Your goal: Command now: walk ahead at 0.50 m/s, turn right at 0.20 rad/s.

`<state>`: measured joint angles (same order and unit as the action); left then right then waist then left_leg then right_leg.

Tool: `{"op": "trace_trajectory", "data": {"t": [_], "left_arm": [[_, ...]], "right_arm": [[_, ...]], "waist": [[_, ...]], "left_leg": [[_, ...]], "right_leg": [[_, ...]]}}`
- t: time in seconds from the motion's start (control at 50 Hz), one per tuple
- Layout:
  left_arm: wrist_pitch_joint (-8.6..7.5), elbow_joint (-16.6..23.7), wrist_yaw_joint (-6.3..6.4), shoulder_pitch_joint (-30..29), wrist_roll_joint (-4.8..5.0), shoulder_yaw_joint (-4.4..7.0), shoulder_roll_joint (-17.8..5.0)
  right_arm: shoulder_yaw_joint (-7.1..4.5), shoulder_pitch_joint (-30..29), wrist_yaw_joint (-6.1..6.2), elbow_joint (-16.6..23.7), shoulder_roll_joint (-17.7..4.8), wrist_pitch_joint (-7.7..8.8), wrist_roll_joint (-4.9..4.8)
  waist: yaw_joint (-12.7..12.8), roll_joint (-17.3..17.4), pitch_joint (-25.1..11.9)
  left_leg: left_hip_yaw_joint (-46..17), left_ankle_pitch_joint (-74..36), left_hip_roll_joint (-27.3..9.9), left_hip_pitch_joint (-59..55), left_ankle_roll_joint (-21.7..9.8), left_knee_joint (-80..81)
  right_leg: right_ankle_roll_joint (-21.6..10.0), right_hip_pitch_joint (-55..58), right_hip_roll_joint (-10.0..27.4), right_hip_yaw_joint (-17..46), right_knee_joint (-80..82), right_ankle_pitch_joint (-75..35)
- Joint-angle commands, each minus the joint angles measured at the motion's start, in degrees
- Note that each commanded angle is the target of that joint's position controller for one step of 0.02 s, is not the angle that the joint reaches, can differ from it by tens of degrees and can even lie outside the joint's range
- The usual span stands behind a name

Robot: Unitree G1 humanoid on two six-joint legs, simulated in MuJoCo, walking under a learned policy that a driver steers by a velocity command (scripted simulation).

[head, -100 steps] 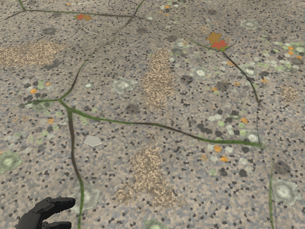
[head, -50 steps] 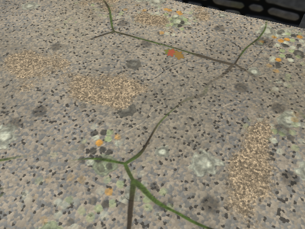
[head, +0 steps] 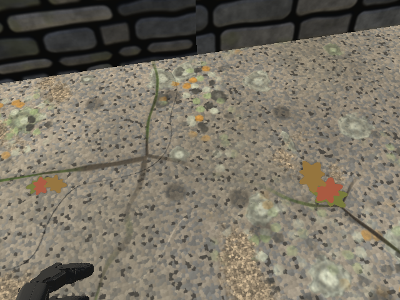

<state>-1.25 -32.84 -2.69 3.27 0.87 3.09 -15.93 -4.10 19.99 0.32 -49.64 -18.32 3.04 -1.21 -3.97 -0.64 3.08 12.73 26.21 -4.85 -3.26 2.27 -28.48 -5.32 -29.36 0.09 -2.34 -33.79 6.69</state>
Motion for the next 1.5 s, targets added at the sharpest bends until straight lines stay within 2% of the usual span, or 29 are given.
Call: {"op": "trace_trajectory", "data": {"t": [0.02,0.04,0.06,0.1,0.14,0.24,0.42,0.48,0.52,0.54,0.56,0.58,0.6,0.62,0.64,0.74,0.8,0.88,0.96,1.0,1.02,1.04,1.08,1.12,1.22,1.26,1.28,1.32,1.5], "left_arm": [[-0.17,-0.97,1.75,21.14,0.1,5.12,-16.85],[-0.76,-0.47,1.25,20.92,-0.48,3.68,-11.48],[-1.39,-1.45,1.17,18.91,-1.08,3.1,-10.37],[-2.51,-2.73,1.04,12.77,-0.99,2.09,-6.79],[-3.7,-3.17,1.12,10.46,-1.52,1.97,-5.57],[-5.13,-6.53,2.1,10.88,-2.13,2.39,-5.85],[-3.17,-11.4,3.35,15.37,-0.49,3.45,-8.68],[-1.74,-11.58,4.06,14.03,-0.01,4.07,-10.86],[-0.79,-11.13,4.63,12.23,0.29,4.11,-11.82],[-1.07,-10.57,4.94,12.44,-0.06,3.53,-10.89],[-2.47,-7.76,3.92,18.68,-2.33,0.84,-2.16],[-4.93,-7.19,3.04,14.84,-0.59,0.56,-4.52],[-6.42,-5.6,2.33,8.68,1.76,1.5,-8.13],[-7.23,-4.92,2.43,6.85,1.58,1.17,-7.73],[-7.25,-5.5,2.94,5.4,-0.29,1.43,-7.53],[-4.31,-5.55,3.41,8.36,-1.88,1.56,-5.86],[-3.91,-5.2,3.2,4.38,-1.87,0.44,-3.22],[-4.24,-4.16,1.94,-0.93,-1.29,0.55,-4.27],[-5.31,-5.58,1.55,3.55,-2.55,1.66,-6.49],[-5.76,-5.33,2.2,6.88,-4.42,2.14,-10.73],[-4.74,-6.42,2.24,9.6,-3.96,1.36,-6.9],[-3.93,-7.28,1.9,10.63,-1.98,0.39,-3.78],[-2.48,-7.17,1.68,5.68,-1.36,-0.15,-3.6],[-1.3,-6.8,1.77,0.13,-1.97,0.0,-4.78],[-0.04,-8.75,2.79,0.32,-1.25,0.13,-4.73],[-0.34,-10.13,2.64,2.34,-1.63,-0.6,-3.04],[-0.35,-9.88,2.55,2.86,-1.91,-0.26,-3.55],[-0.51,-10.32,2.77,1.28,-1.99,-0.38,-2.99],[0.21,-15.54,3.34,3.48,-1.06,-0.04,-2.92]], "right_arm": [[1.81,5.21,-0.91,5.08,-1.25,1.93,0.99],[-0.1,-0.6,-1.42,4.43,-8.35,2.89,-1.24],[-0.3,-6.49,-1.63,6.73,-8.52,3.22,-2.81],[-0.27,-7.07,-0.92,6.07,-6.77,2.55,-0.82],[-0.25,-2.72,-0.85,4.12,-5.14,0.88,-0.71],[-0.11,-6.62,-0.4,4.85,-2.45,-0.64,-0.43],[1.1,-19.12,-3.41,10.46,-0.22,0.1,0.07],[0.14,-17.04,-4.21,11.88,-2.12,-0.22,0.03],[-2.17,-5.43,-3.78,9.77,-6.03,-0.59,-0.16],[-4.13,3.87,-2.79,7.69,-10.05,-1.0,-0.25],[-5.41,4.81,-2.0,7.53,-16.54,-0.94,-0.75],[-4.22,5.61,-2.24,9.47,-13.36,-0.11,-0.23],[-3.24,3.85,-2.24,9.32,-9.7,0.49,0.35],[-2.77,0.59,-2.14,9.72,-8.01,0.88,0.08],[-2.01,-3.3,-2.14,10.25,-5.71,0.86,-0.04],[-2.12,-7.59,-0.48,12.23,-6.98,0.74,0.97],[-2.15,-6.08,0.69,11.02,-7.14,-0.45,0.43],[-1.54,-2.89,1.36,9.11,-6.04,-1.62,0.52],[-0.82,-5.53,1.38,8.73,-4.38,-1.72,0.96],[0.19,0.91,1.02,9.06,-1.53,-0.91,2.18],[0.82,6.1,0.92,7.26,-1.08,-1.06,1.4],[0.18,4.01,0.71,7.18,-4.76,-1.96,1.03],[-0.49,-2.55,1.3,7.77,-5.32,-4.69,0.72],[-0.27,-3.16,1.65,7.54,-3.54,-6.45,0.92],[0.26,-0.06,1.31,3.27,-0.57,-5.5,1.79],[0.24,-3.53,1.42,4.92,-2.68,-5.28,3.1],[-0.44,-4.63,1.53,4.26,-5.29,-5.15,2.55],[0.43,-6.27,1.5,3.91,-1.78,-3.85,2.58],[0.72,-3.56,1.5,0.33,-1.52,-1.82,1.6]], "waist": [[7.95,-16.19,-25.76],[12.05,-5.16,-24.64],[11.63,-4.25,-15.21],[6.71,-2.33,-7.33],[4.0,-4.15,-6.21],[3.96,-2.4,-1.46],[8.39,-1.27,3.16],[5.58,-3.76,-0.28],[-1.45,-4.07,-7.29],[-5.95,-0.52,-12.37],[0.22,15.61,-16.98],[-2.45,10.81,-25.82],[-4.01,7.18,-18.31],[-1.92,3.11,-12.7],[0.41,-0.75,-7.65],[5.52,1.51,-4.36],[3.41,4.54,-6.51],[0.47,6.16,-7.5],[4.14,5.99,-7.54],[2.13,-4.7,-15.66],[3.21,-12.63,-22.17],[4.17,-9.42,-21.64],[4.04,-3.73,-12.91],[1.98,-6.38,-7.32],[1.14,-6.79,-9.07],[2.6,-2.93,-6.58],[4.98,2.93,-3.66],[4.52,4.06,-2.44],[3.93,1.81,-4.65]], "left_leg": [[-8.91,7.35,4.81,39.94,-2.49,-47.43],[-17.98,6.09,2.58,43.76,-3.41,-51.13],[-17.41,2.29,0.95,46.08,-3.96,-49.93],[-17.27,-5.62,-3.3,42.35,-3.22,-41.06],[-17.97,-10.29,-4.16,36.35,-2.23,-39.28],[-19.84,-21.05,-3.23,42.39,-0.23,-29.77],[-12.72,-27.61,-0.77,44.86,-3.89,-8.19],[-8.18,-19.07,3.31,38.61,-7.03,-7.45],[-5.93,-17.4,8.09,22.25,-10.3,-5.53],[-12.1,-19.51,6.53,5.44,-12.95,-2.87],[-42.9,-13.21,-9.05,-15.56,-23.8,-0.03],[-62.65,-5.08,-14.4,-21.99,-28.34,10.05],[-54.29,-7.31,-12.92,-17.85,-24.46,11.78],[-46.97,-11.74,-10.46,-9.8,-22.07,11.56],[-40.32,-18.81,-7.63,-1.01,-19.64,12.34],[-27.06,-53.1,-3.18,16.14,-18.84,12.69],[-20.58,-54.1,1.29,18.73,-14.55,10.56],[-23.87,-43.82,-0.43,14.57,-12.44,8.28],[-27.84,-43.19,-1.74,9.87,-10.45,-1.24],[-25.39,-23.54,6.16,19.35,-5.38,-16.04],[-22.84,7.19,9.6,26.47,-1.63,-27.89],[-23.21,14.92,7.76,29.22,-0.11,-32.06],[-21.48,10.57,5.08,31.43,1.94,-33.94],[-19.29,6.48,2.88,26.55,2.36,-23.73],[-13.82,-14.12,4.84,10.48,-0.31,-1.05],[-18.91,-15.42,0.24,10.12,-3.14,3.32],[-19.61,-4.69,0.36,18.05,-5.23,3.29],[-19.44,-0.55,0.98,23.91,-4.43,5.9],[-17.87,-19.32,2.09,18.6,-2.89,3.13]], "right_leg": [[-17.49,54.7,22.92,43.96,11.07,5.41],[-14.67,50.92,22.62,41.96,14.59,8.6],[-11.94,42.65,20.25,31.18,15.18,4.32],[-8.55,29.28,15.23,18.82,17.66,-4.57],[-7.88,22.88,13.66,13.56,21.83,-6.7],[-6.69,21.9,12.95,3.39,26.31,-10.66],[-3.71,33.82,15.64,-6.2,24.56,-16.43],[-1.78,37.46,16.2,-8.36,15.62,-39.54],[0.6,34.04,14.09,-10.28,-1.56,-50.05],[3.07,22.95,11.6,-10.45,-16.92,-38.0],[7.44,-4.01,0.42,-7.7,-38.83,15.72],[7.06,-12.67,-3.98,6.58,-47.78,27.91],[5.34,-17.79,-0.21,9.0,-47.26,23.03],[4.29,-16.9,2.45,8.55,-42.12,17.95],[4.21,-13.5,4.37,7.59,-36.41,14.98],[8.89,-3.33,3.97,4.76,-22.95,10.03],[9.71,2.27,1.18,2.79,-9.12,-3.98],[8.42,4.8,-0.4,4.14,1.01,-13.34],[4.14,9.3,0.02,4.74,8.89,-13.19],[-3.94,30.46,12.25,15.4,5.35,-49.54],[-13.11,38.81,21.27,26.09,5.35,-53.56],[-13.84,36.25,22.11,30.89,8.15,-38.84],[-9.29,26.22,17.68,27.22,12.93,-13.31],[-5.62,15.35,13.39,21.9,17.41,1.88],[-3.03,9.74,8.3,13.06,16.82,10.33],[1.7,6.84,5.94,11.29,15.44,20.08],[3.6,9.46,2.57,7.49,14.48,19.26],[4.15,15.82,1.89,6.29,10.12,11.77],[3.07,19.79,1.81,5.45,5.6,-8.19]]}}
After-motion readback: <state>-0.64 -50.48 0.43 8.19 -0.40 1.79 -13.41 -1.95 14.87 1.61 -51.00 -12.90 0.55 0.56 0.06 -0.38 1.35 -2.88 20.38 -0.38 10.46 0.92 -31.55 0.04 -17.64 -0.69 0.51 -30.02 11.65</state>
